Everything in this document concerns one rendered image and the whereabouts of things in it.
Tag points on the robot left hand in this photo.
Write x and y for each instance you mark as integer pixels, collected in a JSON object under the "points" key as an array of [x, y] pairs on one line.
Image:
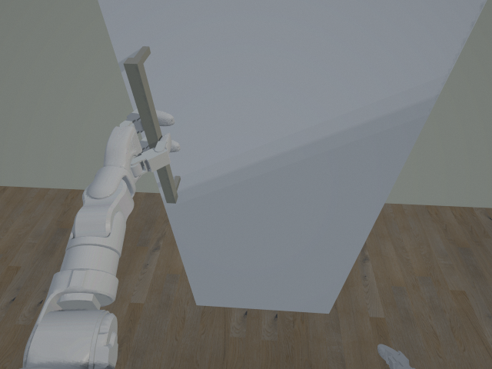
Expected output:
{"points": [[124, 149]]}

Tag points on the robot right hand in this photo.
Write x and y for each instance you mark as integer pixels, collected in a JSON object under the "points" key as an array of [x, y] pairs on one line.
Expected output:
{"points": [[395, 360]]}

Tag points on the robot left forearm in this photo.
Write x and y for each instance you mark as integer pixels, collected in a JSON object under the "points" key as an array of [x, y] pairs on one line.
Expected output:
{"points": [[87, 278]]}

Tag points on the robot left upper arm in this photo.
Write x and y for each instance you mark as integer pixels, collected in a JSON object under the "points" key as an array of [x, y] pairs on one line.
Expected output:
{"points": [[75, 340]]}

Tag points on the fridge door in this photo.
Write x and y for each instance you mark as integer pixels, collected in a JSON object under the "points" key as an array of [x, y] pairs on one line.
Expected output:
{"points": [[294, 119]]}

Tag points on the handle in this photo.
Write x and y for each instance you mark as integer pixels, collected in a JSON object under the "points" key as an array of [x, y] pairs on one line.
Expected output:
{"points": [[138, 81]]}

